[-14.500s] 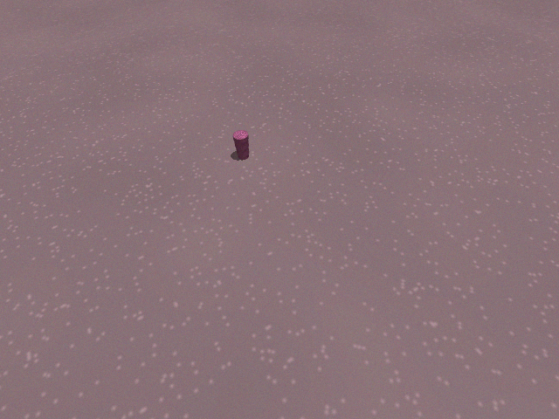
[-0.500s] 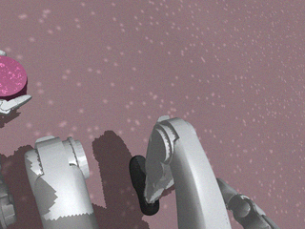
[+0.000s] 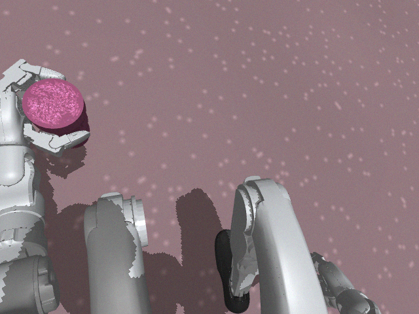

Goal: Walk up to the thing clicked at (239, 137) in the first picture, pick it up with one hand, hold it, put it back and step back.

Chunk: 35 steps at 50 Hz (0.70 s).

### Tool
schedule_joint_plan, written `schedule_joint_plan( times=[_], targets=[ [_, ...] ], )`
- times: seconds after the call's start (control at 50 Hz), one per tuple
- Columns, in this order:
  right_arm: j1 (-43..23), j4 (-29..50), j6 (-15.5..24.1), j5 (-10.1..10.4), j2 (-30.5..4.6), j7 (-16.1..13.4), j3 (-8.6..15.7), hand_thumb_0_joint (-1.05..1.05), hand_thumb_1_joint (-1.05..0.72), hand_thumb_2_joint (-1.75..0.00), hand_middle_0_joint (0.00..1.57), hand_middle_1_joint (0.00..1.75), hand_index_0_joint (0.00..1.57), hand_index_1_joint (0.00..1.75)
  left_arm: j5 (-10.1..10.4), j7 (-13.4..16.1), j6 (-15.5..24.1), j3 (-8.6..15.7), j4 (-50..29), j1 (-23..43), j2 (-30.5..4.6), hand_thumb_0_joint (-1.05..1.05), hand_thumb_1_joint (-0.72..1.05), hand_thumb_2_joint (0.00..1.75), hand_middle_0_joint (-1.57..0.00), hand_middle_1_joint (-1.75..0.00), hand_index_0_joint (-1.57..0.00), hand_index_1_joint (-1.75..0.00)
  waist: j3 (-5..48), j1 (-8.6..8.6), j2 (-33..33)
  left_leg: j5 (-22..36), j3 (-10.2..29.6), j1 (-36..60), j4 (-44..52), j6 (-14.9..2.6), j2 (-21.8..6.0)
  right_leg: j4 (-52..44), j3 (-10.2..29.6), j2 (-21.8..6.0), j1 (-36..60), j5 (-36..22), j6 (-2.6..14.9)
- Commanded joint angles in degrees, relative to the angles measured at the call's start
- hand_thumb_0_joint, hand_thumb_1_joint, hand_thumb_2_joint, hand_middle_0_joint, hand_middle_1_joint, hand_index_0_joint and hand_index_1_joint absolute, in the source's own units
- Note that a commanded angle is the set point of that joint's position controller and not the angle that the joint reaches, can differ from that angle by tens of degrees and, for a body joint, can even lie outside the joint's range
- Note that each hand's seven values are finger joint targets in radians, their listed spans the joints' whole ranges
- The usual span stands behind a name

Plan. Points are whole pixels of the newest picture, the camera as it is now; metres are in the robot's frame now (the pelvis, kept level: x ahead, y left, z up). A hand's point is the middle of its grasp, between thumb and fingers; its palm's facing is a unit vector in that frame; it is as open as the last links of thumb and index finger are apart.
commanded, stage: settle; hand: left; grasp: from the side
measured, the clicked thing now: (64, 120) +0.45 +0.24 -0.09
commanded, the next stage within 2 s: lift in 0.88 s
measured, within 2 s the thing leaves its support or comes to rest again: neither
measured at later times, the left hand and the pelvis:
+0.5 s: hand (53, 94) +0.46 +0.24 -0.02, palm faces +0.14 -0.99 -0.06, open 10.9 cm; pelvis +0.00 -0.01 +0.02, yaw +2 degrees
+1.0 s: hand (52, 85) +0.47 +0.24 +0.00, palm faces +0.15 -0.99 -0.06, open 11.0 cm; pelvis +0.00 -0.01 +0.04, yaw +4 degrees
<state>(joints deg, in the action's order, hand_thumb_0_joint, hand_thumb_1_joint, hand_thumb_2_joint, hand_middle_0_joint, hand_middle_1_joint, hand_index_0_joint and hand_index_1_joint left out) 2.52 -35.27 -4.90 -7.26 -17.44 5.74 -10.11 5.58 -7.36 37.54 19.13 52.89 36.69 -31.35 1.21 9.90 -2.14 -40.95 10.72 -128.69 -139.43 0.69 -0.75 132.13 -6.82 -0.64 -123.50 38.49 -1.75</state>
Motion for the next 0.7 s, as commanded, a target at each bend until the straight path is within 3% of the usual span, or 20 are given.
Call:
schedule_joint_plan(
  times=[0.0, 0.04, 0.06, 0.08, 0.18, 0.24, 0.32, 0.36, 0.38, 0.4, 0.48, 0.54, 0.6, 0.62, 0.64, 0.68],
  targets=[
    [7.9, 2.5, 0.4, 0.8, -14.3, -1.3, 6.1, 0.0, -0.91, -0.9, 0.2, 0.3, 0.2, 0.3, 1.6, -1.6, 3.1, 2.4, -11.2, 19.3, -9.7, 0.0, -0.03, 1.15, -1.23, -1.34, -1.23, -1.36, 39.0, 2.0, 15.5, 9.9, -4.4, 24.9, 17.3, -1.73, -0.2, -12.2, -2.3, 2.5, 20.4, -13.0, 3.55],
    [8.4, 3.3, 0.3, 1.0, -13.6, -1.5, 6.4, 0.0, -0.91, -0.9, 0.2, 0.3, 0.2, 0.3, 1.9, -1.8, 2.4, 3.6, -11.4, 18.4, -10.1, 0.0, -0.03, 1.16, -1.22, -1.35, -1.22, -1.36, 43.0, 0.69, 13.7, 11.6, -5.2, 25.5, 16.7, -2.02, 0.0, -13.1, -1.5, 2.4, 24.0, -14.5, 3.18],
    [8.5, 3.3, 0.4, 1.2, -13.5, -1.6, 6.6, 0.0, -0.91, -0.9, 0.2, 0.3, 0.2, 0.3, 2.2, -2.2, 2.2, 3.5, -12.1, 19.3, -9.6, 0.0, -0.02, 1.17, -1.22, -1.35, -1.22, -1.36, 43.4, 0.9, 13.8, 11.8, -5.4, 25.6, 17.0, -1.96, 0.0, -13.2, -1.3, 2.3, 23.9, -14.6, 3.23],
    [8.6, 3.3, 0.5, 1.4, -13.4, -1.6, 6.8, 0.0, -0.91, -0.9, 0.2, 0.3, 0.2, 0.3, 2.5, -2.6, 2.0, 3.1, -11.7, 18.9, -8.4, 0.0, -0.03, 1.18, -1.23, -1.36, -1.23, -1.37, 42.7, 0.95, 14.7, 11.5, -5.5, 25.5, 17.9, -1.82, 0.2, -13.3, -1.4, 2.1, 23.6, -14.1, 3.36],
    [9.0, 2.8, 0.8, 1.6, -12.8, -2.1, 7.3, 0.0, -0.91, -0.9, 0.2, 0.3, 0.2, 0.3, 1.7, -3.1, 1.7, 4.8, -12.6, 21.3, -11.1, 0.0, -0.03, 1.19, -1.25, -1.36, -1.24, -1.39, 43.0, -0.1, 14.5, 11.1, -6.4, 25.3, 18.2, -2.06, 0.0, -14.1, -0.3, 2.2, 24.3, -13.5, 3.35],
    [8.7, 3.4, 1.1, 1.7, -12.3, -2.2, 7.7, 0.0, -0.91, -0.9, 0.2, 0.3, 0.2, 0.3, 1.7, -2.8, 1.4, 4.8, -12.6, 20.8, -9.7, 0.0, -0.05, 1.18, -1.24, -1.36, -1.24, -1.38, 43.1, -0.43, 13.6, 10.3, -6.6, 25.1, 18.9, -2.21, 0.0, -15.0, 0.1, 2.2, 24.3, -12.4, 3.35],
    [9.4, 3.0, 1.2, 1.8, -12.3, -2.4, 8.1, 0.0, -0.92, -0.91, 0.2, 0.3, 0.2, 0.3, 1.2, -2.5, 1.1, 4.1, -12.5, 22.7, -8.8, 0.0, -0.04, 1.22, -1.27, -1.39, -1.26, -1.41, 43.1, 0.0, 16.4, 10.0, -6.4, 28.0, 20.6, -1.74, 0.0, -15.2, -0.1, 1.9, 22.7, -11.6, 3.77],
    [9.8, 2.6, 1.4, 1.8, -12.1, -2.6, 8.4, 0.0, -0.92, -0.91, 0.2, 0.3, 0.2, 0.3, 0.3, -2.2, 1.1, 4.8, -12.6, 22.9, -10.1, 0.0, -0.03, 1.23, -1.29, -1.4, -1.28, -1.43, 43.4, -0.38, 15.6, 10.8, -6.4, 28.5, 20.9, -1.74, -0.1, -15.3, 0.0, 2.0, 22.6, -12.0, 3.79],
    [9.9, 2.7, 1.2, 1.8, -12.1, -2.6, 8.5, 0.0, -0.92, -0.91, 0.2, 0.3, 0.2, 0.3, 0.4, -2.3, 0.9, 5.0, -11.6, 22.0, -9.4, 0.0, -0.05, 1.24, -1.29, -1.41, -1.28, -1.44, 43.5, -0.25, 14.9, 11.2, -6.5, 29.0, 20.7, -1.86, -0.1, -15.7, 0.0, 1.9, 22.6, -12.4, 3.69],
    [10.0, 2.7, 1.3, 1.8, -11.9, -2.6, 8.4, 0.0, -0.92, -0.91, 0.2, 0.3, 0.2, 0.3, 0.5, -2.7, 0.9, 3.6, -12.0, 22.6, -8.1, 0.0, -0.06, 1.24, -1.29, -1.42, -1.29, -1.44, 43.5, 0.4, 15.1, 11.5, -6.5, 28.7, 20.8, -1.9, -0.1, -15.7, 0.0, 1.8, 23.3, -12.8, 3.63],
    [10.7, 2.0, 1.5, 1.9, -12.1, -2.6, 8.6, 0.0, -0.92, -0.91, 0.2, 0.3, 0.2, 0.3, 0.7, -2.7, 0.6, 4.5, -12.2, 24.2, -8.0, 0.0, -0.05, 1.27, -1.32, -1.44, -1.31, -1.47, 42.8, 0.06, 16.4, 12.3, -6.1, 31.1, 22.1, -1.51, 0.0, -15.3, -0.2, 1.6, 20.9, -12.6, 4.01],
    [10.7, 2.1, 1.7, 1.9, -11.9, -2.5, 8.9, 0.0, -0.92, -0.91, 0.2, 0.3, 0.2, 0.3, 0.6, -2.6, 0.7, 3.7, -11.6, 25.2, -7.3, 0.0, -0.08, 1.29, -1.33, -1.45, -1.32, -1.48, 41.4, 0.85, 14.8, 9.1, -6.5, 28.8, 22.3, -1.83, 0.1, -16.4, -0.1, 1.7, 21.0, -10.2, 3.89],
    [10.9, 2.1, 1.9, 1.9, -11.8, -2.6, 9.1, 0.0, -0.92, -0.91, 0.2, 0.3, 0.2, 0.3, 0.4, -2.8, 0.5, 4.5, -9.7, 23.5, -8.0, 0.0, -0.09, 1.28, -1.33, -1.45, -1.32, -1.48, 42.3, -0.09, 13.4, 8.1, -7.1, 28.2, 22.3, -2.11, 0.3, -17.4, 0.3, 1.7, 22.8, -9.4, 3.63],
    [10.8, 2.2, 1.9, 2.1, -11.8, -2.5, 9.0, 0.0, -0.92, -0.91, 0.2, 0.3, 0.2, 0.3, 0.4, -3.2, 0.2, 3.8, -7.7, 22.2, -6.8, 0.0, -0.09, 1.28, -1.32, -1.45, -1.31, -1.48, 41.6, 0.23, 13.2, 8.5, -6.9, 28.7, 22.9, -2.0, 0.3, -17.2, 0.1, 1.5, 22.1, -9.6, 3.75],
    [10.9, 2.1, 2.0, 2.2, -11.9, -2.6, 9.0, 0.0, -0.92, -0.91, 0.2, 0.3, 0.2, 0.3, 0.5, -3.2, 0.6, 3.8, -11.0, 24.7, -7.8, 0.0, -0.07, 1.29, -1.32, -1.45, -1.31, -1.48, 43.1, 0.12, 14.0, 9.1, -6.8, 29.8, 23.0, -1.87, 0.2, -16.8, 0.1, 1.6, 21.8, -9.9, 3.85],
    [11.0, 2.3, 2.1, 2.3, -12.0, -2.7, 9.2, 0.0, -0.91, -0.9, 0.2, 0.3, 0.2, 0.3, 0.5, -3.4, 0.3, 3.9, -9.8, 24.5, -7.6, 0.0, -0.06, 1.29, -1.33, -1.45, -1.32, -1.48, 43.5, 0.12, 13.8, 9.6, -6.9, 30.1, 23.0, -2.05, 0.3, -17.3, 0.3, 1.5, 22.4, -10.6, 3.71]
  ],
)
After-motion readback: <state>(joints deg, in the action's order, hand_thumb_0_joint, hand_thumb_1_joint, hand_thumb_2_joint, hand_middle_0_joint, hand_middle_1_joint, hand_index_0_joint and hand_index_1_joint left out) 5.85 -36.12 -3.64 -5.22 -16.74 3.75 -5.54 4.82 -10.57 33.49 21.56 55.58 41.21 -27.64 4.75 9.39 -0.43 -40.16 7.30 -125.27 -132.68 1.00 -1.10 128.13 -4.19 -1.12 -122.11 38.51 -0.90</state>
